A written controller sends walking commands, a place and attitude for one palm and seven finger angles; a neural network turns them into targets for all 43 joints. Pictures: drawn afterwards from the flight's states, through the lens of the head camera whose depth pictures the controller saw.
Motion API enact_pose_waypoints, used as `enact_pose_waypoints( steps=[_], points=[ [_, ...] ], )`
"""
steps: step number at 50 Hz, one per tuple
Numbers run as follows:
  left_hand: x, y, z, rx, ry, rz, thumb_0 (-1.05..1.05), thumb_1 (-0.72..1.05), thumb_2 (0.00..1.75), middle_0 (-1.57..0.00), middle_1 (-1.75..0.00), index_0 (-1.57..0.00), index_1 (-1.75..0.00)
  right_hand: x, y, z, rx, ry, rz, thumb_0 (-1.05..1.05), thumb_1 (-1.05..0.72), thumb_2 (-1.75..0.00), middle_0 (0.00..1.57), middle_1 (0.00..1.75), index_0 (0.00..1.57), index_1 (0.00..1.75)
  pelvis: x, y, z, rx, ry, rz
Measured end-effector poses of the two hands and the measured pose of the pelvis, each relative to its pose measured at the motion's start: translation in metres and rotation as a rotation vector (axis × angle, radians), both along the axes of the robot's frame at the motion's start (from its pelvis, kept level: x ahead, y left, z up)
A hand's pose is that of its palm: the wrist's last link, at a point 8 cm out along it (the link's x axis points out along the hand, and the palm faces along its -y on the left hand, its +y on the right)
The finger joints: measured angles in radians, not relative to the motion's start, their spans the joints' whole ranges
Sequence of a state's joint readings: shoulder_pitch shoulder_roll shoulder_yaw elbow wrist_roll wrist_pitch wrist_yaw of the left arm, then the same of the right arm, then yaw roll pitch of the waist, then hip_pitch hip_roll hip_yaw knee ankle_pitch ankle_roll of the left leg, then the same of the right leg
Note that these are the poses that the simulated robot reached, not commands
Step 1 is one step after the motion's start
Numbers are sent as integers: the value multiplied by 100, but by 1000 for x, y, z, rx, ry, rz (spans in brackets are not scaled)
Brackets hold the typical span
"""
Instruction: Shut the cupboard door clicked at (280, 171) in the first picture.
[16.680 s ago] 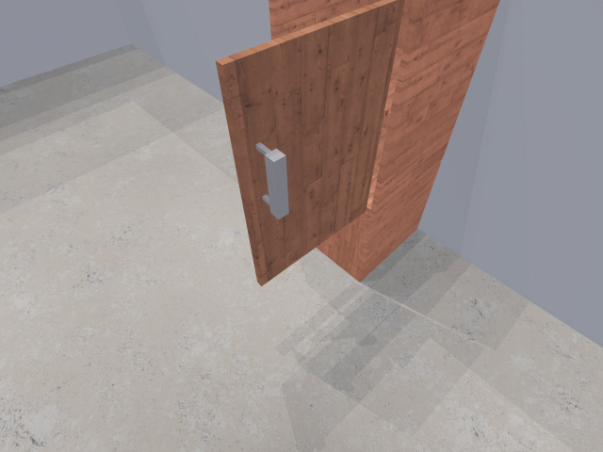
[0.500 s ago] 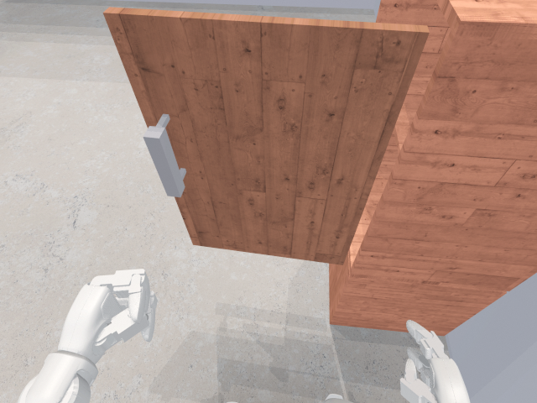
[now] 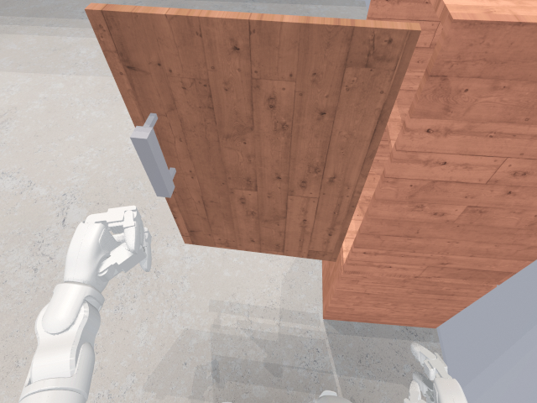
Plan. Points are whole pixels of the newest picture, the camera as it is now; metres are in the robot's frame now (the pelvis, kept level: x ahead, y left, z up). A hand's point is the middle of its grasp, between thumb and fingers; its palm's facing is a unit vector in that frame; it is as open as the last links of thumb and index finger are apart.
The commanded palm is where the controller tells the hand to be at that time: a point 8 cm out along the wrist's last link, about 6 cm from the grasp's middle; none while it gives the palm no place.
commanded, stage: bring the fist close to the handle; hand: left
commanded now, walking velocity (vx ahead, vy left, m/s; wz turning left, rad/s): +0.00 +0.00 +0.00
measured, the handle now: (159, 156) +0.49 +0.22 +0.06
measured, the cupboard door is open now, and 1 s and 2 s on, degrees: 87 87 74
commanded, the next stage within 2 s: push the door shut along its arc in 0.88 s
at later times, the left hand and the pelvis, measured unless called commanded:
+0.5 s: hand (164, 206) +0.38 +0.18 +0.07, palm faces -0.09 -1.00 -0.02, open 3.1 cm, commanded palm +0.36 +0.23 +0.07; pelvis +0.00 +0.00 +0.00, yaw +0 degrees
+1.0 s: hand (155, 205) +0.38 +0.19 +0.08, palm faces -0.09 -1.00 -0.02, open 3.1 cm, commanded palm +0.36 +0.24 +0.07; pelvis -0.01 +0.00 +0.00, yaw -1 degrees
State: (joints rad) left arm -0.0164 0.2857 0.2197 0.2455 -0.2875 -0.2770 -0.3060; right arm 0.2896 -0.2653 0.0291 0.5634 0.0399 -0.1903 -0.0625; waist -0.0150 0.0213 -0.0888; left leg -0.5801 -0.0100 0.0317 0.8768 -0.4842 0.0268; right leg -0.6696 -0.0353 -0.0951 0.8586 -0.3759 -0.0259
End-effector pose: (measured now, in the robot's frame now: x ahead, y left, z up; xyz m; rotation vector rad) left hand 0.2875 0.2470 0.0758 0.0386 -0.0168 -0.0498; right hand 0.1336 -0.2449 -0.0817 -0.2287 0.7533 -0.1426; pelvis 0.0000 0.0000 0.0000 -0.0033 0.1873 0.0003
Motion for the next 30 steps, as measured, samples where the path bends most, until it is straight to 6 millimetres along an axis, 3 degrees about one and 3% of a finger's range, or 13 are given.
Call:
enact_pose_waypoints(
  steps=[4,9,17,25,30],
  points=[
    [8,5,-6,15,37,-9,2,90,90,-129,-150,-129,-150,-4,-3,-3,0,32,-2,1,-90,-89,20,30,20,30,0,0,0,-4,7,5],
    [21,-5,-14,-2,81,-58,2,90,90,-130,-150,-129,-150,-8,-6,-6,-12,57,-15,1,-90,-89,20,30,20,30,-2,1,1,-5,11,8],
    [61,-11,2,-7,2,-38,2,90,90,-130,-150,-130,-150,-17,-6,-10,-10,97,-32,1,-90,-89,20,30,20,30,-4,0,1,0,22,3],
    [81,-12,-6,-12,76,-35,2,90,90,-130,-150,-129,-150,-40,-9,-16,9,179,-67,1,-90,-89,20,30,20,30,-3,1,3,3,35,-9],
    [87,-12,-4,-12,36,-21,2,90,90,-129,-150,-129,-150,-57,-14,-18,-2,236,-91,1,-90,-89,20,30,20,30,-5,0,3,3,41,-15]
  ],
)
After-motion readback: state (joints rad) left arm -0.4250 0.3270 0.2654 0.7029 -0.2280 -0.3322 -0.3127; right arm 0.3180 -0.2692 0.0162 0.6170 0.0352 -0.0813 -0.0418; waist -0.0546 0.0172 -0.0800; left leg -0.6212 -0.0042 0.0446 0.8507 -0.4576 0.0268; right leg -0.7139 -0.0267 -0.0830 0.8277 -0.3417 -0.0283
